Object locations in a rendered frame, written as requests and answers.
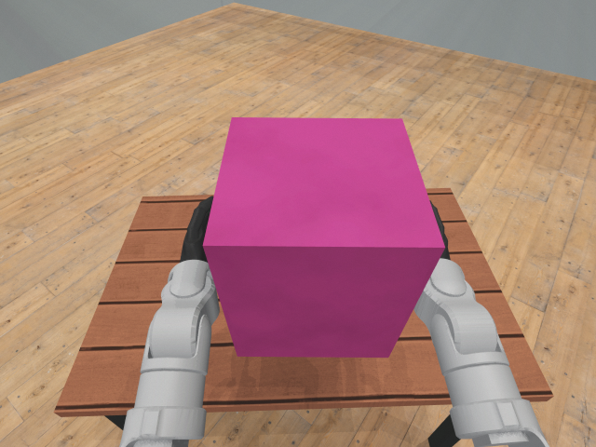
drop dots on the robot left forearm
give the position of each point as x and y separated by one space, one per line
168 407

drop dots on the robot left hand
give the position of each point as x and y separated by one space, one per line
196 230

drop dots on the table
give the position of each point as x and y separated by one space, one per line
106 372

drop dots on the robot right hand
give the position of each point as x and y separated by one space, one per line
445 254

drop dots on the robot right forearm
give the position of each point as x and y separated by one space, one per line
487 404

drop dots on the carton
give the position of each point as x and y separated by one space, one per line
321 236

